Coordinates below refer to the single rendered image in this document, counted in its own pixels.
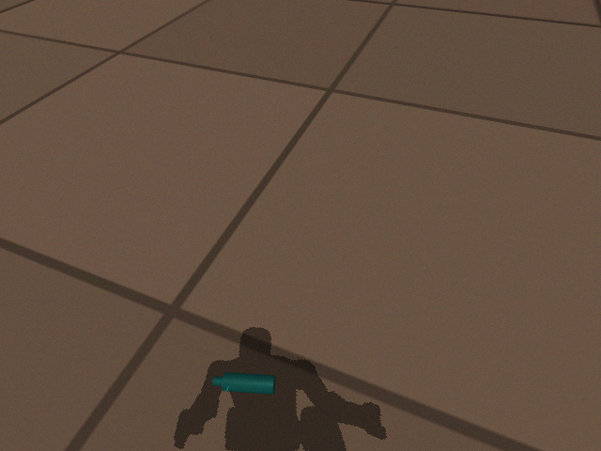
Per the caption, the bottle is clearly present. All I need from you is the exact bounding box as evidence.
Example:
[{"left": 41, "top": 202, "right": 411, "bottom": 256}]
[{"left": 212, "top": 372, "right": 275, "bottom": 395}]

